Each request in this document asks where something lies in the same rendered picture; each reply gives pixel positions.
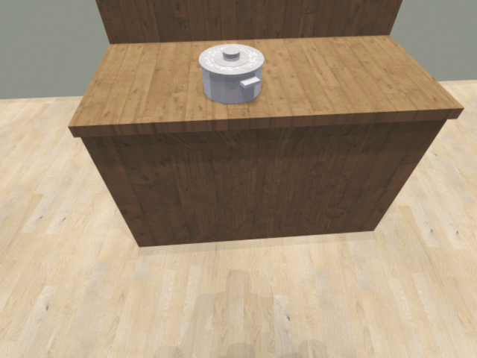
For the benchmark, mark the knob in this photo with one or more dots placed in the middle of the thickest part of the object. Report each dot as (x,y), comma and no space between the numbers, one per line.
(231,52)

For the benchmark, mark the table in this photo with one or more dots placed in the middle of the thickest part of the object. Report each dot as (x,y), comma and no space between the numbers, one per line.
(343,117)

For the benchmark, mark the lid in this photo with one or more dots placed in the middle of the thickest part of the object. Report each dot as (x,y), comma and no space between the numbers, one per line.
(250,60)

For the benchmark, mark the pot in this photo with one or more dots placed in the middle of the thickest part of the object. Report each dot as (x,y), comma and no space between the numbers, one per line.
(236,90)

